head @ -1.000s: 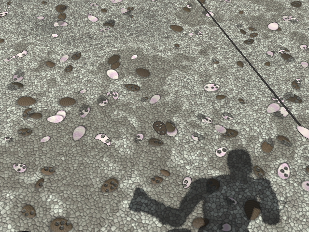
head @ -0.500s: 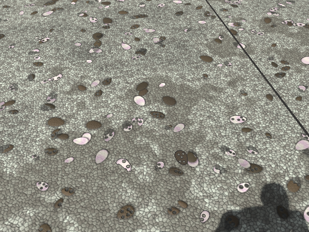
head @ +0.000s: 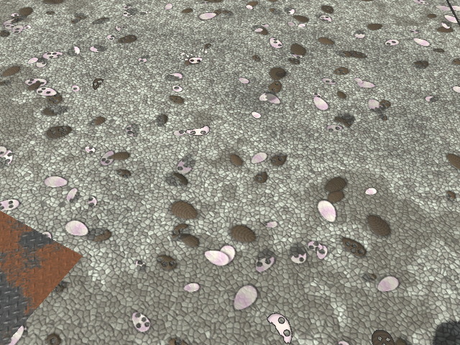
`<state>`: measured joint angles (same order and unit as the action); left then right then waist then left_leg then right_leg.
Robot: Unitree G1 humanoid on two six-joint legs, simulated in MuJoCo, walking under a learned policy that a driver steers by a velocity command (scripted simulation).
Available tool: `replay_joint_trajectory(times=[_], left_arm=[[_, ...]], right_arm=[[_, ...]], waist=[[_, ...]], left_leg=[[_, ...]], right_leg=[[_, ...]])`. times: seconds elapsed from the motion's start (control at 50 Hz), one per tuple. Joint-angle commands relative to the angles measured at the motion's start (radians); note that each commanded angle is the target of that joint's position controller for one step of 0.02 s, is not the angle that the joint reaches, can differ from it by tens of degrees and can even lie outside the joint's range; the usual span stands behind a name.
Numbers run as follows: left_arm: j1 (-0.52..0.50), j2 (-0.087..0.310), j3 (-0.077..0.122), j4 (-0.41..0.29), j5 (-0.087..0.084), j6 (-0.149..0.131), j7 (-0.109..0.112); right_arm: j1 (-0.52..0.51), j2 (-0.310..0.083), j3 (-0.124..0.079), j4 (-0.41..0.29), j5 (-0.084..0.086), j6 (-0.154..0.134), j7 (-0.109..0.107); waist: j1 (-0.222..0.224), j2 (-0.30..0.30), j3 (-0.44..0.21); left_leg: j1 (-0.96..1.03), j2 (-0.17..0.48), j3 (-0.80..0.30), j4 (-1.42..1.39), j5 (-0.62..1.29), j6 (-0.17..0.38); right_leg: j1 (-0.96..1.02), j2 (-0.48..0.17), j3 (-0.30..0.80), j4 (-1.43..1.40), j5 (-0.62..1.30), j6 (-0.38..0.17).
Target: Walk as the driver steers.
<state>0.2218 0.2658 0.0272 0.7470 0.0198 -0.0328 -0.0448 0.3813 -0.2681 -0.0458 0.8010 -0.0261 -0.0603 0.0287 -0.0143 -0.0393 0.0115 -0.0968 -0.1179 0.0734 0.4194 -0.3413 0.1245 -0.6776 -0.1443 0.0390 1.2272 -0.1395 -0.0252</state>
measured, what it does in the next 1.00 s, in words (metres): walks ahead, turning right: right foot, then left foot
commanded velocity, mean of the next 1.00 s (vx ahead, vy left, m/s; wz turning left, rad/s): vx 0.99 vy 0.00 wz -0.53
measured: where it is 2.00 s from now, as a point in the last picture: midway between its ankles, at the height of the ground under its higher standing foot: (315, 81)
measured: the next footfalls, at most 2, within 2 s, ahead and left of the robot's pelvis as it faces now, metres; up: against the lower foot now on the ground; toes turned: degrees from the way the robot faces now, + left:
right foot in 0.24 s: +0.41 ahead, -0.03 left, +0.00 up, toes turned -9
left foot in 0.66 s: +0.86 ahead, +0.02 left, +0.00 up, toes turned -34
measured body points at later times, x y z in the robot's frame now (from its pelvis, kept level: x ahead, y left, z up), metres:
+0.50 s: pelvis +0.46 -0.03 +0.00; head +0.47 -0.03 +0.45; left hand +0.47 +0.26 -0.13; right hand +0.66 -0.28 -0.03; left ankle +0.66 +0.13 -0.67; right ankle +0.37 -0.03 -0.73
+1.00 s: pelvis +0.89 -0.17 +0.00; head +0.91 -0.19 +0.45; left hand +1.25 -0.19 -0.03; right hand +0.62 -0.31 -0.12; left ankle +0.83 +0.04 -0.73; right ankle +0.95 -0.35 -0.71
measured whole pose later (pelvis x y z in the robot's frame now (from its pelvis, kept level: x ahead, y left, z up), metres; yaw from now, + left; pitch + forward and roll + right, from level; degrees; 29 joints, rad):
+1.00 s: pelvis +0.89 -0.17 +0.00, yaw -32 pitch +3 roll +1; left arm -0.10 0.28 -0.03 0.60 0.05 -0.08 -0.08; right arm 0.64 -0.30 -0.05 0.94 -0.01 -0.08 0.02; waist -0.15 0.00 -0.01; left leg 0.09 0.01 -0.04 0.22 -0.37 -0.01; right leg -0.63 -0.02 0.01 0.65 -0.12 -0.05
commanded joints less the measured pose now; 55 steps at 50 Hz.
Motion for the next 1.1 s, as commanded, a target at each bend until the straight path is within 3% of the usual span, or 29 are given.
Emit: replay_joint_trajectory(times=[0.02,0.1,0.16,0.22,0.24,0.26,0.28,0.3,0.32,0.34,0.4,0.52,0.58,0.62,0.64,0.66,0.68,0.7,0.72,0.74,0.8,0.86,0.92,0.98,1.02,1.04,1.06,1.08,1.1], left_arm=[[-0.087,0.066,0.015,-0.036,-0.022,0.005,-0.009],[-0.169,0.045,-0.004,-0.044,-0.015,-0.016,-0.027],[-0.068,0.071,-0.007,-0.007,-0.019,-0.007,-0.026],[0.387,0.208,0.049,0.124,-0.022,0.015,-0.001],[0.597,0.242,0.078,0.177,-0.027,0.018,0.012],[0.548,0.179,0.072,0.218,-0.047,0.036,0.022],[0.361,0.224,0.069,0.164,-0.015,0.025,0.021],[0.277,0.241,0.08,0.112,-0.004,0.021,0.033],[0.235,0.157,0.07,0.094,0.005,0.016,0.042],[0.19,0.126,0.06,0.1,0.008,0.007,0.042],[0.181,0.149,0.053,0.106,-0.007,-0.046,0.048],[0.261,0.187,0.084,0.115,-0.029,-0.059,0.027],[0.256,0.211,0.098,0.111,-0.024,-0.054,0.032],[0.209,0.262,0.109,0.097,-0.016,-0.06,0.032],[0.133,0.282,0.114,0.077,-0.014,-0.067,0.028],[0.084,0.184,0.088,0.04,-0.012,-0.081,0.03],[0.157,0.044,0.047,-0.026,-0.057,-0.079,0.029],[0.169,0.107,0.038,-0.012,-0.037,-0.058,0.04],[0.089,0.145,0.043,0.006,-0.003,-0.047,0.033],[0.043,0.13,0.04,0.0,0.015,-0.044,0.018],[-0.033,0.051,0.01,-0.06,0.041,-0.033,-0.013],[-0.151,0.07,-0.009,-0.141,0.059,-0.031,-0.023],[-0.267,0.062,-0.042,-0.189,0.032,-0.044,-0.049],[-0.224,0.118,-0.023,-0.163,0.019,-0.043,-0.03],[-0.006,0.166,0.007,-0.088,0.035,-0.049,0.006],[0.136,0.211,0.029,-0.059,0.052,-0.055,0.029],[0.292,0.289,0.049,-0.048,0.075,-0.062,0.049],[0.261,0.323,0.058,-0.066,0.062,-0.047,0.057],[0.154,0.24,0.049,-0.064,0.043,-0.044,0.059]], right_arm=[[0.05,-0.134,-0.031,-0.028,0.004,-0.047,0.0],[0.037,-0.091,0.001,-0.007,0.01,-0.062,-0.019],[-0.002,-0.155,-0.008,0.0,0.005,-0.067,-0.054],[-0.144,-0.237,-0.04,-0.036,-0.023,-0.016,-0.089],[-0.251,-0.249,-0.049,-0.053,-0.014,0.0,-0.089],[-0.4,-0.098,-0.008,-0.085,-0.019,-0.017,-0.054],[-0.222,0.036,0.033,-0.176,-0.011,-0.037,-0.037],[-0.121,0.0,0.052,-0.212,-0.005,-0.06,-0.024],[-0.162,-0.087,0.047,-0.189,-0.023,-0.078,-0.017],[-0.223,-0.113,0.039,-0.191,-0.037,-0.072,-0.017],[-0.261,-0.095,0.061,-0.2,-0.064,-0.007,-0.02],[-0.53,-0.033,0.091,-0.31,-0.005,-0.008,-0.012],[-0.51,-0.069,0.075,-0.314,-0.002,-0.019,-0.021],[-0.318,-0.157,0.034,-0.262,0.001,-0.029,-0.041],[-0.103,-0.205,0.008,-0.209,0.001,-0.036,-0.054],[0.145,-0.287,-0.029,-0.164,-0.022,-0.039,-0.076],[0.09,-0.343,-0.04,-0.172,-0.053,-0.034,-0.071],[-0.032,-0.294,-0.052,-0.18,-0.045,-0.02,-0.062],[-0.092,-0.173,-0.028,-0.188,-0.034,-0.017,-0.053],[-0.088,-0.12,-0.016,-0.154,-0.032,-0.017,-0.044],[0.024,-0.068,0.0,-0.035,-0.023,-0.043,-0.03],[0.041,-0.105,-0.009,0.003,0.013,-0.056,-0.025],[0.008,-0.162,-0.029,-0.005,0.015,-0.054,-0.017],[0.049,-0.234,-0.046,0.011,0.024,-0.055,-0.002],[0.086,-0.253,-0.048,0.033,0.029,-0.05,-0.004],[0.081,-0.234,-0.042,0.029,0.032,-0.051,-0.004],[0.087,-0.088,-0.013,-0.001,0.018,-0.052,-0.01],[0.15,-0.072,-0.009,-0.049,0.065,-0.04,-0.015],[0.059,-0.124,-0.019,-0.046,0.042,-0.023,-0.02]], waist=[[-0.031,0.071,0.14],[-0.014,0.079,0.127],[0.065,0.134,0.021],[0.311,0.171,-0.162],[0.441,0.116,-0.175],[0.393,-0.155,-0.023],[0.105,-0.25,-0.042],[0.07,-0.196,-0.208],[0.05,0.053,-0.07],[0.009,0.173,0.018],[-0.042,0.179,0.125],[0.127,0.028,0.077],[0.125,-0.013,0.015],[0.02,-0.015,-0.126],[-0.113,-0.011,-0.223],[-0.207,0.089,-0.357],[-0.089,0.424,-0.459],[-0.048,0.376,-0.361],[-0.062,0.209,-0.224],[-0.051,0.106,-0.118],[-0.012,0.134,-0.02],[0.027,0.128,0.041],[0.027,0.115,0.08],[0.054,0.109,0.048],[0.159,0.071,-0.103],[0.231,0.067,-0.182],[0.236,-0.135,-0.319],[0.173,-0.236,-0.412],[0.135,-0.101,-0.218]], left_leg=[[-0.03,0.228,-0.072,-0.311,0.422,-0.087],[0.062,0.212,0.11,-0.356,0.855,-0.13],[0.189,0.257,0.162,-0.258,1.412,-0.155],[0.193,0.3,0.147,0.311,1.681,-0.161],[0.035,0.236,0.151,0.791,1.393,-0.147],[-0.338,0.003,0.11,1.203,0.156,-0.113],[-0.686,-0.028,-0.083,1.411,-0.14,-0.157],[-0.786,0.013,-0.234,1.379,-0.14,-0.143],[-0.767,0.081,-0.24,1.217,-0.042,-0.109],[-0.702,0.123,-0.226,1.087,-0.004,-0.112],[-0.546,0.201,-0.175,0.826,0.005,-0.17],[-0.366,0.163,-0.06,0.24,0.416,-0.188],[-0.28,0.114,-0.073,0.097,0.399,-0.163],[-0.041,0.075,-0.089,0.075,0.268,-0.136],[0.194,0.127,-0.123,0.094,0.212,-0.117],[0.432,0.327,-0.297,0.106,-0.126,-0.089],[0.586,0.602,-0.86,-0.108,-0.382,-0.005],[0.48,0.592,-0.962,-0.166,-0.547,0.035],[0.339,0.511,-0.786,-0.161,-0.483,0.032],[0.198,0.451,-0.63,-0.167,-0.281,0.028],[0.046,0.357,-0.454,-0.189,-0.01,0.033],[0.009,0.353,-0.403,-0.259,0.112,0.071],[-0.261,0.277,-0.265,-0.369,0.236,0.045],[-0.225,0.311,-0.246,-0.312,0.542,0.036],[-0.178,0.25,-0.18,0.075,0.81,0.004],[-0.341,0.199,-0.172,0.349,0.653,-0.011],[-0.5,0.126,-0.152,0.729,-0.078,-0.016],[-0.647,0.08,-0.164,0.957,-0.127,-0.01],[-0.733,0.153,-0.157,0.988,-0.008,-0.009]], right_leg=[[-0.112,0.063,0.012,-0.127,0.11,-0.024],[-0.034,0.131,-0.159,-0.406,0.254,-0.07],[0.182,0.216,-0.242,-0.517,0.287,-0.105],[0.573,0.282,-0.207,-0.517,0.115,-0.171],[0.752,0.208,-0.08,-0.631,0.102,-0.261],[0.812,0.181,0.011,-0.651,0.111,-0.261],[0.901,0.092,0.415,-0.593,0.307,-0.406],[0.994,-0.076,0.798,-0.885,-0.217,-0.517],[0.809,-0.075,0.844,-1.046,-0.455,-0.449],[0.636,-0.033,0.75,-1.064,-0.456,-0.382],[0.318,0.092,0.521,-1.08,-0.24,-0.335],[0.365,0.181,0.365,-1.053,0.248,-0.23],[0.517,0.158,0.38,-0.934,0.454,-0.185],[0.565,0.162,0.378,-0.685,0.666,-0.138],[0.464,0.192,0.358,-0.456,0.607,-0.117],[0.313,0.239,0.275,-0.138,0.273,-0.117],[0.029,0.333,0.16,0.119,-0.355,-0.083],[-0.11,0.221,0.106,0.202,-0.267,-0.095],[-0.115,0.17,0.08,0.17,-0.169,-0.093],[-0.083,0.146,0.071,0.112,-0.126,-0.087],[-0.058,0.137,0.116,0.002,-0.168,-0.074],[-0.148,0.089,0.05,-0.171,-0.136,-0.041],[0.205,0.113,-0.059,-0.509,0.05,-0.009],[0.431,0.155,-0.076,-0.578,0.07,-0.021],[0.704,0.204,-0.086,-0.647,-0.014,-0.038],[0.926,0.103,-0.003,-0.643,-0.089,-0.052],[1.089,-0.206,0.341,-0.698,-0.434,-0.07],[1.067,-0.361,0.796,-0.944,-0.645,-0.135],[0.935,-0.29,0.687,-0.974,-0.66,-0.143]])
Keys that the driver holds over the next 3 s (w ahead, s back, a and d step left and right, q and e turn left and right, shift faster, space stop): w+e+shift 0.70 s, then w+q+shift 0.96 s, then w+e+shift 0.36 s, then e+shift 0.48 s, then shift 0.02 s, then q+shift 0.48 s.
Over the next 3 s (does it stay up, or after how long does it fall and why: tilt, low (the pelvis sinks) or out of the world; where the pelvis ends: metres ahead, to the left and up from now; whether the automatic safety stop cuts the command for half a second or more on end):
stays up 2.17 -0.48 0.00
